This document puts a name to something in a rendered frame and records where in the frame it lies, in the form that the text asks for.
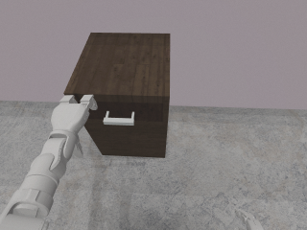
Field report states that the drawer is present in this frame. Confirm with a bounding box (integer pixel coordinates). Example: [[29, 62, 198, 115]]
[[77, 101, 164, 122]]

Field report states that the right robot hand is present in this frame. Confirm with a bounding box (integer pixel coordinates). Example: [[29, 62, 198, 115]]
[[234, 208, 264, 230]]

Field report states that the left robot hand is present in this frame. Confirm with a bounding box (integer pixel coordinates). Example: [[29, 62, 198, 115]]
[[51, 94, 98, 158]]

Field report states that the left robot forearm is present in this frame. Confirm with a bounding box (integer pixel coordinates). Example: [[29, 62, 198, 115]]
[[0, 129, 77, 224]]

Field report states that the handle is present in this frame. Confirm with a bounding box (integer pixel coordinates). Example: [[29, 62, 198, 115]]
[[103, 111, 135, 126]]

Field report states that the left robot upper arm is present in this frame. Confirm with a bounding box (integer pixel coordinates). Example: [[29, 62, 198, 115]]
[[0, 214, 49, 230]]

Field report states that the cabinet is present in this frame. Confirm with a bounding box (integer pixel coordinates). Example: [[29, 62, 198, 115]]
[[63, 33, 171, 158]]

